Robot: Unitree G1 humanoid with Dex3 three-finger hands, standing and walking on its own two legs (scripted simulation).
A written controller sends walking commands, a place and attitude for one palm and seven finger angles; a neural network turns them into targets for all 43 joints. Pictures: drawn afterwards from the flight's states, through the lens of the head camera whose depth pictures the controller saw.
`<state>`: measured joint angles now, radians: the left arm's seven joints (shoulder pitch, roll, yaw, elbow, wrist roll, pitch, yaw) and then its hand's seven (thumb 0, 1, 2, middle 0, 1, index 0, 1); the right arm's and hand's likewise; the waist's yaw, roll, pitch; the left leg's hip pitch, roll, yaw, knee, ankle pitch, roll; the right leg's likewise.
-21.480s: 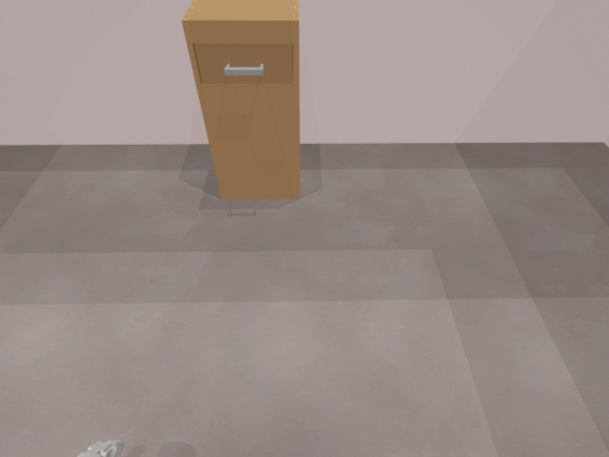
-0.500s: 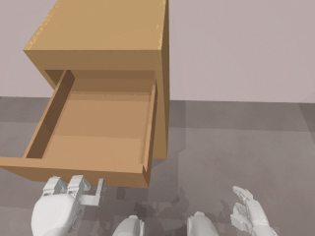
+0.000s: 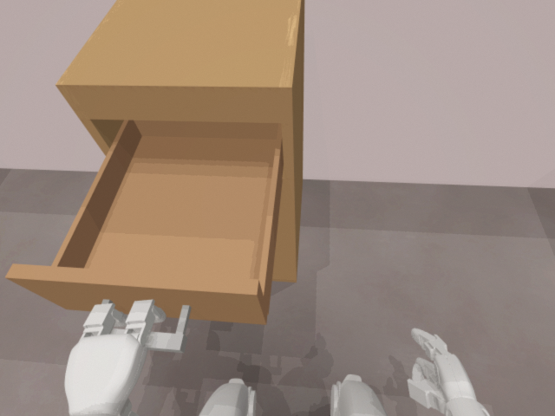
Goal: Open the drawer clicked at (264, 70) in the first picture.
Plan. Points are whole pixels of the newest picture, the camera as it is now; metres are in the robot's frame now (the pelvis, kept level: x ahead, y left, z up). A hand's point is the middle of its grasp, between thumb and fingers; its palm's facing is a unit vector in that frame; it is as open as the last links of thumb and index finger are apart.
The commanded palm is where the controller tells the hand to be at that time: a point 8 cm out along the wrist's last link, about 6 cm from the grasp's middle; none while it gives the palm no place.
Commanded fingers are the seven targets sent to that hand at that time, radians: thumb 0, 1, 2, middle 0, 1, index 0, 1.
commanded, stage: lift the hand off the handle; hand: left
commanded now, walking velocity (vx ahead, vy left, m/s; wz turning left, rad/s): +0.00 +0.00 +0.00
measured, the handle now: (140, 324) +0.24 +0.22 -0.01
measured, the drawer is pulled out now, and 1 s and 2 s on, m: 0.30 0.29 0.29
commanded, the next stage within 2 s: none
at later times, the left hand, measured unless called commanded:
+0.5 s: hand (124, 355) +0.20 +0.22 +0.00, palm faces -0.06 -0.10 -0.99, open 13.8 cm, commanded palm +0.18 +0.22 +0.06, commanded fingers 0.00 -0.50 0.30 -0.30 -1.20 -0.30 -1.20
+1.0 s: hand (115, 350) +0.20 +0.22 +0.04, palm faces -0.03 -0.13 -0.99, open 13.8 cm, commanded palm +0.18 +0.21 +0.09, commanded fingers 0.00 -0.50 0.30 -0.30 -1.20 -0.30 -1.20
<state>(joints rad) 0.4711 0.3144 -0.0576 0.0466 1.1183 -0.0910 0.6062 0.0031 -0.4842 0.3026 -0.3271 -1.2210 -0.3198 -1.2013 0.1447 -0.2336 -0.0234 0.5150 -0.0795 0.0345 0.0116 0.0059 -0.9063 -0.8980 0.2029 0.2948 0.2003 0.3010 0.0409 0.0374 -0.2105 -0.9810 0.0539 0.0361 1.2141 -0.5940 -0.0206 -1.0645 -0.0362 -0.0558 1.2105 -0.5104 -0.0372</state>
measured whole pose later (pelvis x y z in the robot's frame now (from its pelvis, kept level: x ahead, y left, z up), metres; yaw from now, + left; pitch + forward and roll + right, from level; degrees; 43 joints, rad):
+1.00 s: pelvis +0.02 +0.01 +0.04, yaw -2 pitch +15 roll +0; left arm 0.58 0.32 -0.09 -0.11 1.07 -0.05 0.51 0.00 -0.49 0.30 -0.32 -1.20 -0.32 -1.20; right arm 0.18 -0.23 -0.01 0.47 -0.06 0.04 0.05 0.01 -0.91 -0.90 0.20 0.29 0.20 0.30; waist 0.05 0.05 -0.18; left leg -0.71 0.05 0.07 0.99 -0.54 -0.01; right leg -0.80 -0.02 -0.03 0.99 -0.46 -0.02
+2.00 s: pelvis +0.03 +0.01 +0.07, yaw -2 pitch +9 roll +0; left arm 0.60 0.38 -0.04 -0.28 0.98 -0.03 0.36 0.00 -0.49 0.30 -0.32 -1.20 -0.32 -1.20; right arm 0.19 -0.24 -0.02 0.49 -0.04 0.04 0.04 0.01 -0.91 -0.90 0.20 0.29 0.20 0.30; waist 0.07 0.08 -0.13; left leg -0.48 0.05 0.07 0.79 -0.46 -0.01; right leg -0.57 -0.02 -0.04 0.81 -0.39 -0.02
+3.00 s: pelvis +0.04 +0.02 +0.09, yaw -1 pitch +4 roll +0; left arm 0.62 0.46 0.03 -0.44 0.91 -0.02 0.21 0.00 -0.49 0.30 -0.32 -1.20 -0.32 -1.20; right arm 0.19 -0.25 0.00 0.50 -0.02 0.06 0.03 0.01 -0.91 -0.90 0.20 0.29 0.20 0.30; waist 0.11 0.10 -0.07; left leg -0.30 0.04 0.06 0.63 -0.40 0.00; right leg -0.38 -0.02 -0.04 0.63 -0.32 0.00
